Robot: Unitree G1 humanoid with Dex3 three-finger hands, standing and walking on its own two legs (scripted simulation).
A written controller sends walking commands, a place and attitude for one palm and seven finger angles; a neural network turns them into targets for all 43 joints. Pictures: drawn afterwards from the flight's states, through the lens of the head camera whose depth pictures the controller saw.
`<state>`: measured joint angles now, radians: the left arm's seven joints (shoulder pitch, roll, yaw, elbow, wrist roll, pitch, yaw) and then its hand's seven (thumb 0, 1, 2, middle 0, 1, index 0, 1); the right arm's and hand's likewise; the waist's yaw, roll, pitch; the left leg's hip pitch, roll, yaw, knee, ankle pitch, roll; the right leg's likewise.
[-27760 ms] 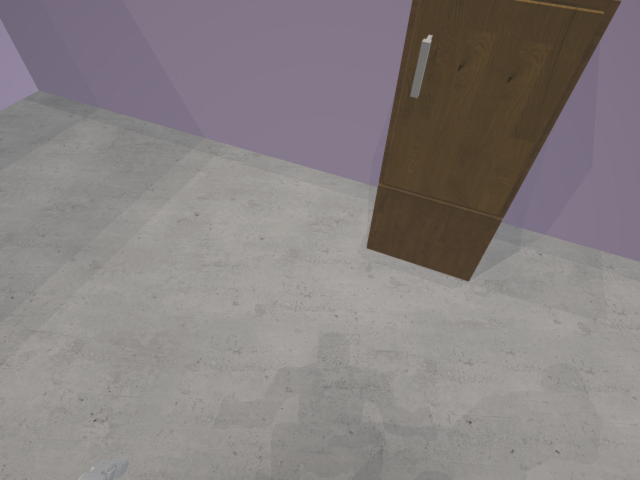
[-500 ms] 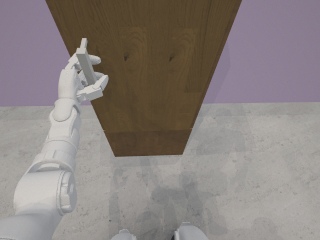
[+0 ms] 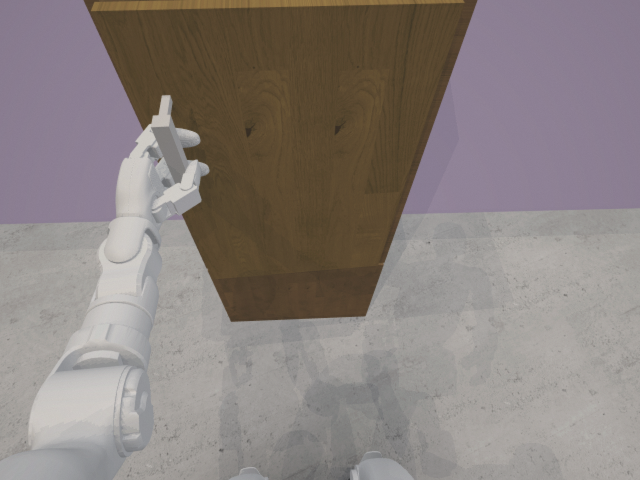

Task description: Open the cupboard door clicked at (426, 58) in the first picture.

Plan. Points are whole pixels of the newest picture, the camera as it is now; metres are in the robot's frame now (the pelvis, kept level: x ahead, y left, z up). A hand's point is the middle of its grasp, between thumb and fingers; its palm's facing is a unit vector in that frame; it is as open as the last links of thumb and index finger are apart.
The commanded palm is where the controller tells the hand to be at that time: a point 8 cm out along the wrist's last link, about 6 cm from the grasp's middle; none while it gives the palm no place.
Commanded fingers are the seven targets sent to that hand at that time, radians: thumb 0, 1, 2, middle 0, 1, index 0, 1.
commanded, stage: pull the door open along its arc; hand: left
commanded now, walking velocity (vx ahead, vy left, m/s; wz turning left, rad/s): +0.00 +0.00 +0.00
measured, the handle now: (179, 152) +0.52 +0.16 +0.08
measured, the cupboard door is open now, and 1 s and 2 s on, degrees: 3 43 38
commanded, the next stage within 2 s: open thumb and fingers to let go in 0.92 s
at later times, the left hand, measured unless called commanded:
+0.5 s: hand (236, 266) +0.35 +0.08 +0.08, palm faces +0.33 -0.94 +0.06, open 6.1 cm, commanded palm +0.29 +0.13 +0.08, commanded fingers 0.00 0.90 0.90 -0.40 -1.35 -0.40 -1.35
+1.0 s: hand (295, 332) +0.27 +0.02 +0.09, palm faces +0.23 -0.97 -0.06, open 6.1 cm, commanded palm +0.23 +0.07 +0.08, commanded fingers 0.00 0.90 0.90 -0.40 -1.35 -0.40 -1.35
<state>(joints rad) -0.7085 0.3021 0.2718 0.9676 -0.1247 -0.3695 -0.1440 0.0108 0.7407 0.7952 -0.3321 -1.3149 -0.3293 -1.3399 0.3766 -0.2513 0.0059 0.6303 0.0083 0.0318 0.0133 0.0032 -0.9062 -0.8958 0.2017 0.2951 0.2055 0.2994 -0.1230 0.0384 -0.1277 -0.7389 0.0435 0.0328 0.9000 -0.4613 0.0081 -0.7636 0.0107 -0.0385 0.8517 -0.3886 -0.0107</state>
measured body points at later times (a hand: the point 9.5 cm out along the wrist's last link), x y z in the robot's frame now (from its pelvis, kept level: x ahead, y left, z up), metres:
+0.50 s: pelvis +0.00 -0.01 +0.01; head +0.04 -0.02 +0.46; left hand +0.32 +0.13 +0.08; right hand +0.18 -0.22 -0.09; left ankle -0.02 +0.11 -0.69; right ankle +0.01 -0.12 -0.69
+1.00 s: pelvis +0.02 -0.04 +0.01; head +0.02 -0.06 +0.46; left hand +0.25 +0.07 +0.09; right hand +0.20 -0.25 -0.08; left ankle -0.02 +0.11 -0.69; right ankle +0.01 -0.12 -0.69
